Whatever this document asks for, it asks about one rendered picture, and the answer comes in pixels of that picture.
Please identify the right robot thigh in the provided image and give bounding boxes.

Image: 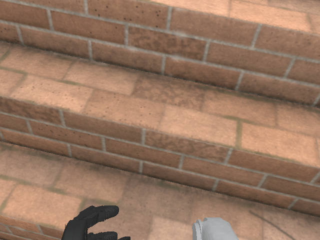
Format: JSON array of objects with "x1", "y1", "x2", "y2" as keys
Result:
[{"x1": 192, "y1": 217, "x2": 239, "y2": 240}]

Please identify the robot left hand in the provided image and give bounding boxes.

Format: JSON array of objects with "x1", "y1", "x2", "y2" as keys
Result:
[{"x1": 61, "y1": 205, "x2": 131, "y2": 240}]

